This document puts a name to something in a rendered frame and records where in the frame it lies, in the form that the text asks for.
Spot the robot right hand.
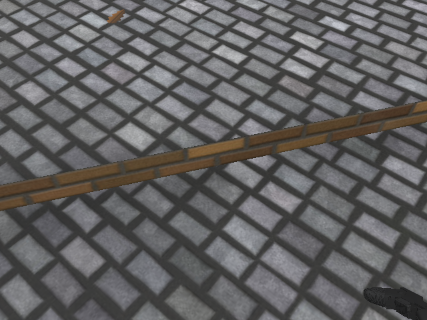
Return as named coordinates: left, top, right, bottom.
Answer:
left=364, top=287, right=427, bottom=320

